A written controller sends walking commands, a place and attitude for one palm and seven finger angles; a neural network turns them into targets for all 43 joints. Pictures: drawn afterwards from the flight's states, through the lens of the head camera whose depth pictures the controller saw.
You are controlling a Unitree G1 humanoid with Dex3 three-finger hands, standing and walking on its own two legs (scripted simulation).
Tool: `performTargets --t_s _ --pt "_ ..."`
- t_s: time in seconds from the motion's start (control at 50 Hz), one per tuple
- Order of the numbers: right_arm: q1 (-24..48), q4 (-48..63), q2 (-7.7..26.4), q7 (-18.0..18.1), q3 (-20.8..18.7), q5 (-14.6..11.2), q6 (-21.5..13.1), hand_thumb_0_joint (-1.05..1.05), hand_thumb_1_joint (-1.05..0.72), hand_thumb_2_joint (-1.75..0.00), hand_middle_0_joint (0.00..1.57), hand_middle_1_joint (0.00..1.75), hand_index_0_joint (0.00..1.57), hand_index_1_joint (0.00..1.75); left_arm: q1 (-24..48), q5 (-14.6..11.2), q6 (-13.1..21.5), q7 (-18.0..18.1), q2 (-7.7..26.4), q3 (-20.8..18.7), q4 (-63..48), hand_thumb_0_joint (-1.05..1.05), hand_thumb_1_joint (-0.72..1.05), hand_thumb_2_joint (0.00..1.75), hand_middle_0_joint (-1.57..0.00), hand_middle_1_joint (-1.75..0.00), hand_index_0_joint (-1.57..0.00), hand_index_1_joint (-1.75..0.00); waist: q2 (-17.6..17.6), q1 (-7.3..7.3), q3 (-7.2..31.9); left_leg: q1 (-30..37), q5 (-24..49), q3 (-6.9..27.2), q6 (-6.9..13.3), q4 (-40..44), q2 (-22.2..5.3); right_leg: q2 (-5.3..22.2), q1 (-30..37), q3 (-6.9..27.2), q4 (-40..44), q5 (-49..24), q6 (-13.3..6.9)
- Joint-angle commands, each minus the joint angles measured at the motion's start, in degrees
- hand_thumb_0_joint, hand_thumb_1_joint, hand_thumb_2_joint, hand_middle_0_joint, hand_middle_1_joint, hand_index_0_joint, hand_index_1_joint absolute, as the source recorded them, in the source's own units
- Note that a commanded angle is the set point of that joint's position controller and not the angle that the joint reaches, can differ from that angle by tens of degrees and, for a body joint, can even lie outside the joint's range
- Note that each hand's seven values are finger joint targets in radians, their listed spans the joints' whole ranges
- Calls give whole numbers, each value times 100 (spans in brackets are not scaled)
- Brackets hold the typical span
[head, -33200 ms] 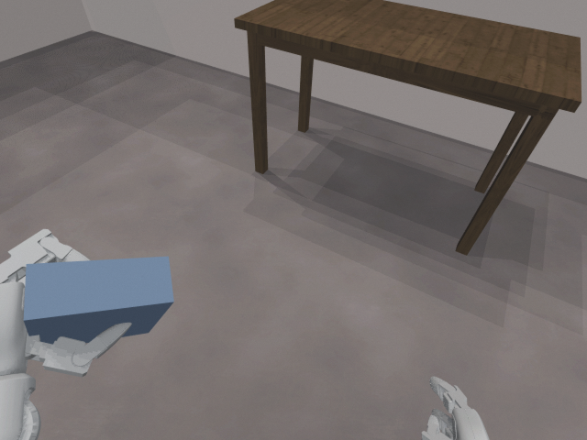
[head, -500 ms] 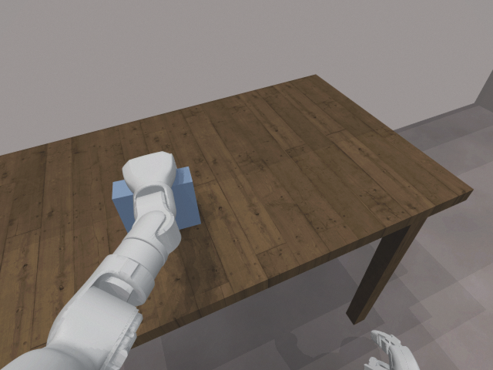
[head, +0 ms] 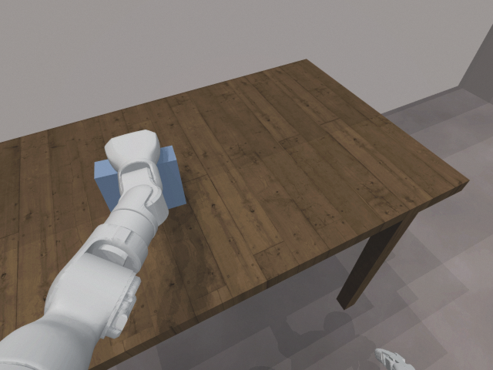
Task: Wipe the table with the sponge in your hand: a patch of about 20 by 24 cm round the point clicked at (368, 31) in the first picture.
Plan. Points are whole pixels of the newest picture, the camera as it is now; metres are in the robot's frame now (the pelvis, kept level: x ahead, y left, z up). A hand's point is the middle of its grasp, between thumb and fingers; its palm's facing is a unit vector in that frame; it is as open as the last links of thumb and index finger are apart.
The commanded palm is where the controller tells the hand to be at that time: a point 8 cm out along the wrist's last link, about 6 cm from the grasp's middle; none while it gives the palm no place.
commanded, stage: wipe back along the third lane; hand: left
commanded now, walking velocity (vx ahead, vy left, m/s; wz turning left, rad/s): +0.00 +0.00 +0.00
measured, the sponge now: (146, 191) +0.43 +0.20 +0.04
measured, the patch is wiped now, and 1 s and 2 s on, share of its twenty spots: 1.00 1.00 1.00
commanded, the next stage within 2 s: slide back across to the middle lane in 1.62 s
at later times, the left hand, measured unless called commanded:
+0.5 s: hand (144, 188) +0.40 +0.19 +0.08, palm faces +0.01 -0.06 -1.00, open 9.1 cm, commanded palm +0.36 +0.18 +0.12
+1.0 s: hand (148, 213) +0.35 +0.17 +0.08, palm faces +0.06 -0.08 -1.00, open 9.1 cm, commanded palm +0.30 +0.16 +0.11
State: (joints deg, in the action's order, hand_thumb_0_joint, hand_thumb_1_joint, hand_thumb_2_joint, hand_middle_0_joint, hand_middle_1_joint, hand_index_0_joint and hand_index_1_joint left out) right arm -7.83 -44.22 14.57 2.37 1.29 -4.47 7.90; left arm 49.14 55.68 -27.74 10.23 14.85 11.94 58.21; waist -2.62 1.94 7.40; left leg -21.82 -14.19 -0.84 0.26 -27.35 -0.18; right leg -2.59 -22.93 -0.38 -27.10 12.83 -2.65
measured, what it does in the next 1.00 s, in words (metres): stands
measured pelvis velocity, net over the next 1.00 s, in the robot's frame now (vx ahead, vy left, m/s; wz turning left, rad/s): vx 0.01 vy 0.01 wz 0.00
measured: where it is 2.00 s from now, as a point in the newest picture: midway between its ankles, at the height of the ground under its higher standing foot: outside the picture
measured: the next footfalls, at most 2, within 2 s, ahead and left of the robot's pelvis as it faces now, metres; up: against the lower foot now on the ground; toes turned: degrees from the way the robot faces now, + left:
none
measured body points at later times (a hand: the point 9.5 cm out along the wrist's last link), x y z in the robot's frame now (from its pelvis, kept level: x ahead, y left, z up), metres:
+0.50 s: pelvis +0.01 +0.01 +0.00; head +0.00 -0.01 +0.45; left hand +0.40 +0.19 +0.14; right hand +0.22 -0.21 -0.10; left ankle -0.01 +0.12 -0.74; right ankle +0.00 -0.09 -0.74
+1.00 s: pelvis +0.01 +0.01 +0.00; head -0.03 -0.02 +0.45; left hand +0.34 +0.17 +0.14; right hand +0.24 -0.19 -0.08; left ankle -0.01 +0.12 -0.74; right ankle +0.00 -0.09 -0.74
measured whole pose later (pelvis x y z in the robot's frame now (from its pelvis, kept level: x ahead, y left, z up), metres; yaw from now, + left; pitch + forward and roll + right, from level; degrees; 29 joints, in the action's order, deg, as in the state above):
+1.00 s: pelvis +0.01 +0.01 +0.00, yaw +0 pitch +1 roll +0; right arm -0.1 -39.1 14.2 -3.5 2.4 -5.9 13.5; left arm 22.1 55.8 -40.8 9.0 10.1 26.0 20.5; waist -4.2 -3.7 7.4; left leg -12.5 -16.0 -1.0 1.0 -27.0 0.7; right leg -1.7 -13.9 -0.2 -27.5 15.1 -2.1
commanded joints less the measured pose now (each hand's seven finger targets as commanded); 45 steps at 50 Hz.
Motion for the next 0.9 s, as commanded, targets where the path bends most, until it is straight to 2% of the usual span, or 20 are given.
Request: performTargets --t_s 0.0,0.04,0.08,0.16,0.18,0.2,0.28,0.32,0.4,0.48,0.52,0.56,0.58,0.6,0.64,0.68,0.72,0.78,0.84,0.88 --pt "436 725 698 31 -260 25 -236 0 -90 -90 20 30 20 30 1636 173 -55 160 761 18 -413 0 10 130 -120 -160 -120 -160 606 -40 1527 398 1150 -40 193 150 30 230 1094 155 243 -1768 14" --pt "469 786 666 -15 -279 36 -236 0 -90 -90 20 30 20 30 1433 128 -39 167 506 130 -616 0 10 130 -120 -160 -120 -160 520 -90 1610 510 1247 -54 189 125 21 207 1096 131 230 -1859 -7" --pt "568 824 662 -24 -291 18 -218 0 -90 -90 20 30 20 30 1265 23 -53 197 572 -29 -719 0 10 130 -120 -160 -120 -160 745 -150 1673 462 1298 -21 194 153 19 205 1248 142 235 -1925 -10" --pt "799 875 641 -76 -269 -30 -162 0 -90 -90 20 30 20 30 960 -81 -323 216 120 354 -1007 0 10 130 -120 -160 -120 -160 535 -189 1405 583 1234 -52 181 199 27 188 1109 87 294 -1757 -32" --pt "899 929 614 -89 -275 -42 -159 0 -90 -90 20 30 20 30 870 -157 -383 204 2 360 -1132 0 10 130 -120 -160 -120 -160 673 -237 1487 610 1349 -16 189 210 18 179 1187 46 275 -1833 -45" --pt "943 924 642 -97 -264 -45 -129 0 -90 -90 20 30 20 30 740 -172 -464 198 7 413 -1183 0 10 130 -120 -160 -120 -160 556 -247 1378 659 1325 -28 181 200 25 174 1150 63 290 -1814 -51" --pt "1235 1048 605 -113 -237 -72 -65 0 -90 -90 20 30 20 30 586 -274 -716 105 -66 449 -1621 0 10 130 -120 -160 -120 -160 703 -334 1496 752 1444 2 184 231 43 180 1322 29 279 -1885 -70" --pt "1277 1070 630 -136 -217 -65 -14 0 -90 -90 20 30 20 30 229 -245 -813 57 -81 501 -1700 0 10 130 -120 -160 -120 -160 722 -370 1358 792 1461 -8 179 232 57 180 1329 14 268 -1932 -76" --pt "1467 1186 618 -173 -191 -70 65 0 -90 -90 20 30 20 30 22 -239 -891 -44 -227 654 -2087 0 10 130 -120 -160 -120 -160 857 -393 1259 905 1570 21 172 222 52 172 1334 -12 232 -1999 -102" --pt "1681 1294 571 -229 -169 -81 152 0 -90 -90 20 30 20 30 -126 -211 -979 -133 -399 826 -2493 0 10 130 -120 -160 -120 -160 735 -408 1147 986 1690 33 165 210 60 172 1318 -14 222 -2102 -143" --pt "1733 1310 583 -239 -152 -81 184 0 -90 -90 20 30 20 30 -302 -204 -1030 -143 -253 763 -2612 0 10 130 -120 -160 -120 -160 748 -442 1085 1008 1574 8 158 220 75 176 1350 6 248 -1970 -131" --pt "1806 1342 566 -267 -125 -84 209 0 -90 -90 20 30 20 30 -363 -185 -1075 -176 -354 898 -2788 0 10 130 -120 -160 -120 -160 649 -448 1068 1030 1654 16 146 209 89 180 1386 23 220 -2108 -154" --pt "1838 1359 570 -274 -146 -73 220 0 -90 -90 20 30 20 30 -398 -197 -1063 -190 -271 780 -2912 0 10 130 -120 -160 -120 -160 766 -465 1160 1041 1728 48 153 204 80 166 1456 32 204 -2156 -166" --pt "1862 1374 575 -286 -131 -84 245 0 -90 -90 20 30 20 30 -543 -162 -1083 -191 -308 880 -2967 0 10 130 -120 -160 -120 -160 555 -479 1117 1082 1722 21 144 198 85 175 1438 37 184 -2109 -175" --pt "1905 1420 564 -361 -131 -93 247 0 -90 -90 20 30 20 30 -831 -153 -1116 -219 -493 1063 -3119 0 10 130 -120 -160 -120 -160 509 -511 1084 1094 1797 52 136 170 93 154 1438 6 137 -2164 -206" --pt "1961 1464 576 -388 -141 -81 249 0 -90 -90 20 30 20 30 -1078 -231 -1147 -243 -355 880 -3326 0 10 130 -120 -160 -120 -160 689 -571 1138 1055 1835 84 159 181 85 131 1555 49 150 -2239 -212" --pt "1995 1490 571 -425 -131 -104 253 0 -90 -90 20 30 20 30 -1231 -229 -1198 -246 -524 1102 -3498 0 10 130 -120 -160 -120 -160 652 -535 1025 1049 1763 44 156 173 90 145 1548 36 140 -2197 -189" --pt "2116 1544 579 -488 -128 -103 255 0 -90 -90 20 30 20 30 -1544 -281 -1256 -274 -402 975 -3807 0 10 130 -120 -160 -120 -160 741 -614 1005 1010 1725 92 166 213 89 120 1617 101 162 -2165 -209" --pt "2163 1575 553 -555 -127 -136 259 0 -90 -90 20 30 20 30 -1698 -255 -1324 -303 -672 1329 -4010 0 10 130 -120 -160 -120 -160 730 -564 817 1057 1573 72 180 216 82 109 1480 21 174 -1873 -186" --pt "2192 1549 583 -550 -123 -123 248 0 -90 -90 20 30 20 30 -1657 -281 -1346 -301 -380 1026 -4118 0 10 130 -120 -160 -120 -160 862 -608 835 997 1463 105 186 255 92 77 1531 117 211 -1755 -196"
